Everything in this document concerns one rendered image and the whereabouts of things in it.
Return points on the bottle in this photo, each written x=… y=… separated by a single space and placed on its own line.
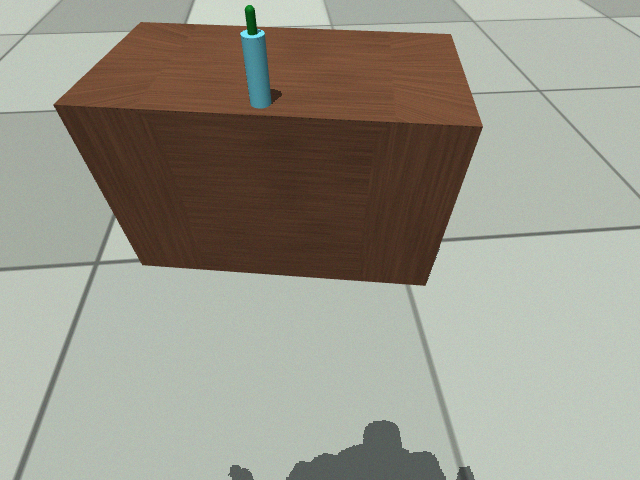
x=255 y=59

